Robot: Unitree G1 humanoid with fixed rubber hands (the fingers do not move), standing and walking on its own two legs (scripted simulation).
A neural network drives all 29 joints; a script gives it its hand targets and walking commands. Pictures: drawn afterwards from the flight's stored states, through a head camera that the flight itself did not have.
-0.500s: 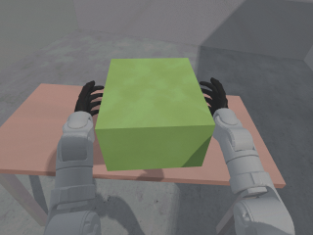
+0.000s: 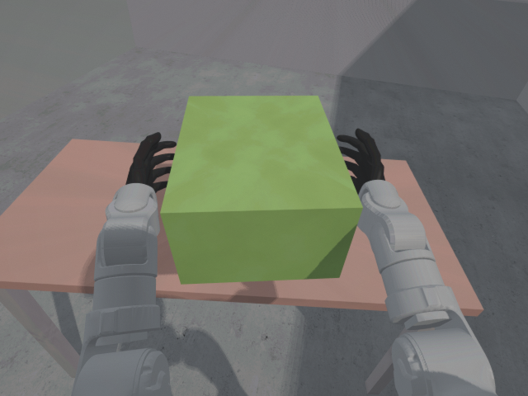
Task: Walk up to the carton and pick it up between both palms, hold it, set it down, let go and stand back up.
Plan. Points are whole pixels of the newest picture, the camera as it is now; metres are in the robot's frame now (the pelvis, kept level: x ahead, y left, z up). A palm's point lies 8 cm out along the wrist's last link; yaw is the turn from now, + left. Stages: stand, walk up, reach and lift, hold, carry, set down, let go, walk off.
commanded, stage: hold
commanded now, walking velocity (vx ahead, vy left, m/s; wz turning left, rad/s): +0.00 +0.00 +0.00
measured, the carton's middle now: (257, 178) +0.42 -0.01 +0.15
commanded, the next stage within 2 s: none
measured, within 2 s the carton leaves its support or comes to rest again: neither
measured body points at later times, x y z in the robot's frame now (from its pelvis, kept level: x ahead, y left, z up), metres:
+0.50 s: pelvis +0.00 +0.00 +0.00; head -0.03 +0.02 +0.45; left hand +0.38 +0.17 +0.18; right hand +0.38 -0.17 +0.19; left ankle +0.00 +0.13 -0.75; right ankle +0.04 -0.13 -0.75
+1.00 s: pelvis +0.00 +0.00 +0.00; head -0.03 +0.02 +0.45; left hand +0.38 +0.16 +0.17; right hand +0.39 -0.17 +0.19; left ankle +0.00 +0.13 -0.75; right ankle +0.04 -0.13 -0.75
